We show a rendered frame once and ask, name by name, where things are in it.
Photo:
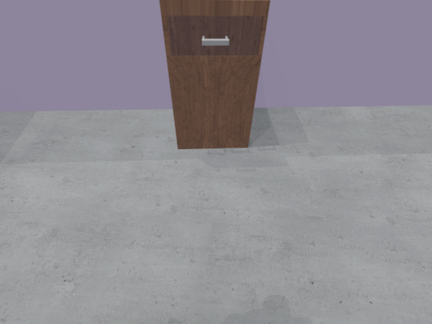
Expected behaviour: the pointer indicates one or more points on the drawer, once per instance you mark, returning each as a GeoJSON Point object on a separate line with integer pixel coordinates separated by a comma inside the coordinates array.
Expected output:
{"type": "Point", "coordinates": [186, 33]}

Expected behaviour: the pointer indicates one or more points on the cabinet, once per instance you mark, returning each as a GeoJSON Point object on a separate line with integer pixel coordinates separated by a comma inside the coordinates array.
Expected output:
{"type": "Point", "coordinates": [213, 96]}

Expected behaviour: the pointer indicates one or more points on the handle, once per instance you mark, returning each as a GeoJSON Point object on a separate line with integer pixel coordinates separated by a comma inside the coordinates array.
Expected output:
{"type": "Point", "coordinates": [215, 41]}

